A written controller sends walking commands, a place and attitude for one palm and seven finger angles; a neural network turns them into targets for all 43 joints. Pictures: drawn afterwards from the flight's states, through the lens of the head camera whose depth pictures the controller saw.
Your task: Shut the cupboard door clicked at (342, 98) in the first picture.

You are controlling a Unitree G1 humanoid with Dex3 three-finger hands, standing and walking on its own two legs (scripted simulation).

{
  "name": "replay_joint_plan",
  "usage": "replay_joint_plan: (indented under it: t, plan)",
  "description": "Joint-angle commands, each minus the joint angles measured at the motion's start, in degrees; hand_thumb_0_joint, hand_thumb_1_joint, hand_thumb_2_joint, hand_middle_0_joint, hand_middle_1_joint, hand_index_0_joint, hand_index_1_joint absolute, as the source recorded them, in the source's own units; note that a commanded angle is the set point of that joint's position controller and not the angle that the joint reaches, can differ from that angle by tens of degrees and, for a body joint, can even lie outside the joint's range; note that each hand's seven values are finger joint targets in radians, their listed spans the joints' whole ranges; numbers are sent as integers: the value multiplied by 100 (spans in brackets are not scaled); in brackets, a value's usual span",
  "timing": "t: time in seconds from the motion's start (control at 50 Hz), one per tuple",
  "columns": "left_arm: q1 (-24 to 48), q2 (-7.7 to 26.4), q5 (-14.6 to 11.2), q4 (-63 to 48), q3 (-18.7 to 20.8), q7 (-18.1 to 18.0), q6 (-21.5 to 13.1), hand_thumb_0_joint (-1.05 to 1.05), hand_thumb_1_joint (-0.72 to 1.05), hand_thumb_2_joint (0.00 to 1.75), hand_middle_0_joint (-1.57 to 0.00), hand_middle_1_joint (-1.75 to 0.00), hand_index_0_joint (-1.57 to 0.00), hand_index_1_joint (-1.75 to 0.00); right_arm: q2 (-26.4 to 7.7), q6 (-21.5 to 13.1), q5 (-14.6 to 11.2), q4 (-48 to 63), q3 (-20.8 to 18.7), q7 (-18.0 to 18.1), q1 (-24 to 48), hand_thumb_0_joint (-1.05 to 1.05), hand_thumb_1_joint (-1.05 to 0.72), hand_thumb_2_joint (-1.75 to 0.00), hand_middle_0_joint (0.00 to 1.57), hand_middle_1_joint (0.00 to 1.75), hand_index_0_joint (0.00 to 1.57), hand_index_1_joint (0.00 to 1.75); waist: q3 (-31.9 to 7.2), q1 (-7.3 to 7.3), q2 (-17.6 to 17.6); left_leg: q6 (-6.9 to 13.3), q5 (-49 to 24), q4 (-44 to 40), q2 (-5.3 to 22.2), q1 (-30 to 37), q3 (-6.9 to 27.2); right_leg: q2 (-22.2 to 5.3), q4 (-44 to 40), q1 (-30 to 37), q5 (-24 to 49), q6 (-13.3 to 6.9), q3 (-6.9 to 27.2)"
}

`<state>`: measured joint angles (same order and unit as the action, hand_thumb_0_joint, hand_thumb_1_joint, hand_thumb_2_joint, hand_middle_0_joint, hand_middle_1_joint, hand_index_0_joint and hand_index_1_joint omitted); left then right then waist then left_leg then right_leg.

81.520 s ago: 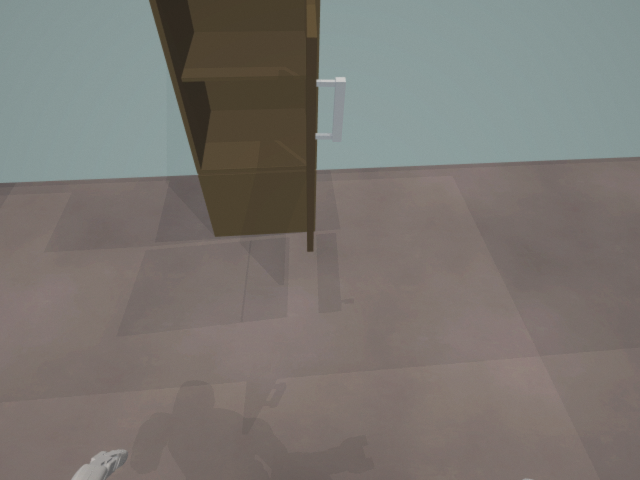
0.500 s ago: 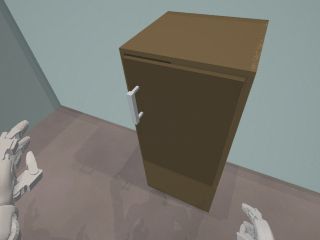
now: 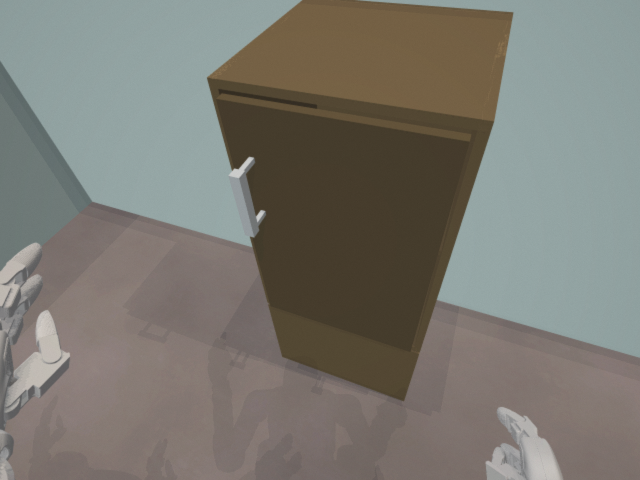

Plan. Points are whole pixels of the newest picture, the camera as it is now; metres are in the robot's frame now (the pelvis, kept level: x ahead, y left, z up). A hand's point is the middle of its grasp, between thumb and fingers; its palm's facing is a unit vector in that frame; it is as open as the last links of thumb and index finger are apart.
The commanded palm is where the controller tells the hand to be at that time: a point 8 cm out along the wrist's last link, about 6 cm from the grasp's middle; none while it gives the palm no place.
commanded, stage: step back with the hand held close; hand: left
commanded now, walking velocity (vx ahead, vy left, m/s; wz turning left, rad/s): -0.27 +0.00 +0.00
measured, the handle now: (250, 198) +0.56 +0.17 +0.02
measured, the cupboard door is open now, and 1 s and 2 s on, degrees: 0 0 0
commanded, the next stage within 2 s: stop stepping back and stand still in 0.86 s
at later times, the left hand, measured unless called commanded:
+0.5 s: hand out of the picture +0.10 +0.30 +0.15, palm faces +0.49 -0.74 -0.45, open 7.4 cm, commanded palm +0.03 +0.33 +0.18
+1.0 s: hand out of the picture -0.05 +0.31 +0.18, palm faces +0.52 -0.73 -0.44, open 7.5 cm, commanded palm -0.12 +0.34 +0.18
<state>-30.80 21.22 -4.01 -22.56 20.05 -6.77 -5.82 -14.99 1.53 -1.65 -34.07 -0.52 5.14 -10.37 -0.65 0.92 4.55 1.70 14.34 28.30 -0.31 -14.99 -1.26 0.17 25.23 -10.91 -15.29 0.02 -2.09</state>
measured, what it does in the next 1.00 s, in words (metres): walks backwards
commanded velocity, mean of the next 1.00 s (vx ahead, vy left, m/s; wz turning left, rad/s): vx -0.30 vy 0.00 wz -0.05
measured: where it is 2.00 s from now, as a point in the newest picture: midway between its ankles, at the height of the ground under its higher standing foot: outside the picture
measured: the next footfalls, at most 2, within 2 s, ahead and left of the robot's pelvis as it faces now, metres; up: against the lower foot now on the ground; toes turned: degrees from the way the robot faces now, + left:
right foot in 1.04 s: -0.28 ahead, -0.10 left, +0.00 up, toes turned +3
left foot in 1.20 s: -0.21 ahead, +0.16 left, +0.00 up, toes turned +4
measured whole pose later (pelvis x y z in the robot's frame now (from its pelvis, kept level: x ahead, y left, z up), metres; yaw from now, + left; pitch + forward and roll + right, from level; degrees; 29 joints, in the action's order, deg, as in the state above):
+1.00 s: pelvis -0.22 +0.03 -0.02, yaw +6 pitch +1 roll -6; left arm -29.8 30.0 -4.5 -34.0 28.9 -9.5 -14.5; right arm -10.1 -5.7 -0.2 -35.5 -0.7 3.4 -11.4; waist -1.3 -1.2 1.5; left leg 3.9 -2.7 23.4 4.4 -33.8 -5.9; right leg 5.4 43.6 -14.6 -30.8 -1.0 -3.5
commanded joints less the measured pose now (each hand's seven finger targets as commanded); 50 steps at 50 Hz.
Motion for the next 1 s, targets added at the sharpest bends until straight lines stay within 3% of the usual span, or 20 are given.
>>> replay_joint_plan:
  t: [0.0, 0.06, 0.12, 0.2, 0.28, 0.36, 0.44, 0.46, 0.54, 0.6, 0.64, 0.68, 0.74, 0.76, 0.78, 0.8, 0.86, 0.9, 0.94, 0.98]
  plan:
    - [176, 1541, -27, -1702, 1141, -219, -421, 0, 90, 90, -20, -30, -20, -30, -506, -147, 27, 1147, -208, 108, 610, 0, -90, -90, 20, 30, 20, 30, -1208, -34, -96, 44, -2906, -102, 460, 618, 288, -456, 216, 307, 2975, -20, 306]
    - [-41, 1634, -49, -1546, 1320, -252, -383, 0, 90, 90, -20, -30, -20, -30, -556, -62, 37, 1182, -247, 138, 570, 0, -90, -90, 20, 30, 20, 30, -1236, -8, -14, 35, -3073, -202, 563, 409, 386, -339, 397, 413, 2835, -3, 272]
    - [-193, 1447, -64, -1365, 1196, -250, -374, 0, 90, 90, -20, -30, -20, -30, -546, -28, 13, 1215, -251, 119, 512, 0, -90, -90, 20, 30, 20, 30, -1053, -43, -141, 47, -2467, -341, 646, 33, 446, -297, 397, 352, 2327, 14, 324]
    - [-196, 1300, -31, -1273, 1055, -245, -419, 0, 90, 90, -20, -30, -20, -30, -620, -83, 10, 1197, -245, 99, 485, 0, -90, -90, 20, 30, 20, 30, -750, -66, -39, 146, -977, -686, 763, -798, 623, -220, 427, 424, 1469, 46, 384]
    - [92, 1264, 99, -1338, 1048, -272, -568, 0, 90, 90, -20, -30, -20, -30, -657, -192, 18, 1208, -222, 119, 470, 0, -90, -90, 20, 30, 20, 30, -354, -104, 49, 347, 1576, -1217, 847, -2216, 929, -106, 611, 905, 539, 81, 429]
    - [590, 1452, 293, -1717, 1246, -300, -778, 0, 90, 90, -20, -30, -20, -30, -770, -379, 89, 1205, -253, 156, 510, 0, -90, -90, 20, 30, 20, 30, -274, -74, 641, 561, 3004, -1836, 1193, -3258, 1394, 273, 1427, 1539, 287, 176, 264]
    - [562, 1351, 324, -1838, 1239, -283, -925, 0, 90, 90, -20, -30, -20, -30, -657, -560, 117, 1143, -253, 116, 398, 0, -90, -90, 20, 30, 20, 30, -359, -95, 612, 558, 2845, -1442, 1132, -3193, 1292, 293, 1476, 1481, 410, 100, 402]
    - [429, 1520, 283, -1928, 1387, -290, -972, 0, 90, 90, -20, -30, -20, -30, -657, -616, 114, 1117, -280, 100, 339, 0, -90, -90, 20, 30, 20, 30, -505, -116, 392, 455, 2473, -1169, 976, -2651, 1158, 214, 1124, 1090, 531, 22, 552]
    - [155, 1390, 145, -2021, 1259, -309, -1061, 0, 90, 90, -20, -30, -20, -30, -526, -751, 119, 972, -255, 18, 267, 0, -90, -90, 20, 30, 20, 30, -693, -164, -287, 121, 1540, -151, 487, -1327, 628, -267, 168, -325, -43, -236, 1221]
    - [269, 1361, 118, -1766, 1126, -379, -1047, 0, 90, 90, -20, -30, -20, -30, -443, -746, 159, 792, -246, -10, 225, 0, -90, -90, 20, 30, 20, 30, -496, -215, -763, -87, 922, 601, 299, -611, 361, -777, -586, -1440, -630, -447, 1763]
    - [466, 1359, 140, -1511, 1025, -444, -1021, 0, 90, 90, -20, -30, -20, -30, -417, -714, 159, 679, -257, -5, 194, 0, -90, -90, 20, 30, 20, 30, -346, -261, -969, -168, 698, 990, 189, -238, 213, -979, -904, -2013, -848, -499, 1809]
    - [654, 1392, 163, -1412, 975, -489, -1023, 0, 90, 90, -20, -30, -20, -30, -401, -698, 150, 640, -235, 20, 215, 0, -90, -90, 20, 30, 20, 30, -213, -293, -946, -160, 644, 911, 211, -63, 290, -900, -908, -2322, -1017, -422, 1526]
    - [702, 1490, 152, -1505, 1052, -491, -1094, 0, 90, 90, -20, -30, -20, -30, -506, -723, 105, 738, -229, 72, 265, 0, -90, -90, 20, 30, 20, 30, -83, -281, -342, 31, 1505, -192, 572, -533, 857, -247, -372, -2132, -1633, -132, 909]
    - [682, 1586, 172, -1578, 1196, -493, -1116, 0, 90, 90, -20, -30, -20, -30, -587, -759, 124, 768, -254, 113, 357, 0, -90, -90, 20, 30, 20, 30, -78, -242, 224, 160, 2211, -1017, 918, -1207, 1292, 100, 267, -1475, -1521, -20, 650]
    - [626, 1465, 223, -1664, 1236, -478, -1142, 0, 90, 90, -20, -30, -20, -30, -641, -799, 119, 828, -243, 126, 430, 0, -90, -90, 20, 30, 20, 30, -268, -187, 971, 409, 3303, -1993, 1493, -2365, 1898, 533, 1682, -205, -992, 97, 297]
    - [677, 1508, 252, -1823, 1331, -437, -1166, 0, 90, 90, -20, -30, -20, -30, -617, -828, 154, 866, -276, 109, 544, 0, -90, -90, 20, 30, 20, 30, -506, -68, 1408, 577, 3581, -2481, 1899, -3046, 2291, 748, 2843, 593, -723, 117, 168]
    - [603, 1957, 96, -2485, 1706, -374, -1273, 0, 90, 90, -20, -30, -20, -30, -433, -969, 201, 810, -394, -30, 534, 0, -90, -90, 20, 30, 20, 30, -1336, 13, 666, 339, 1819, -1926, 1748, -1508, 1494, 645, 3001, 46, -1333, -16, 166]
    - [-114, 1637, -37, -2256, 1519, -362, -1197, 0, 90, 90, -20, -30, -20, -30, -344, -1069, 162, 773, -390, -142, 579, 0, -90, -90, 20, 30, 20, 30, -1545, 54, 857, 89, 1394, -1758, 1520, -741, 800, 609, 2471, -159, -1606, -75, -144]
    - [-256, 1564, -152, -2180, 1502, -346, -1129, 0, 90, 90, -20, -30, -20, -30, -322, -1095, 159, 683, -335, -189, 566, 0, -90, -90, 20, 30, 20, 30, -1405, 13, 1291, -146, 1377, -1867, 1461, -687, 391, 610, 1585, -14, -1778, -133, -366]
    - [-258, 1469, -183, -2118, 1415, -291, -1177, 0, 90, 90, -20, -30, -20, -30, -321, -1129, 191, 653, -272, -196, 392, 0, -90, -90, 20, 30, 20, 30, -1121, -45, 1187, -496, 1654, -1730, 1230, -505, 102, 581, 325, 19, -1753, -158, -474]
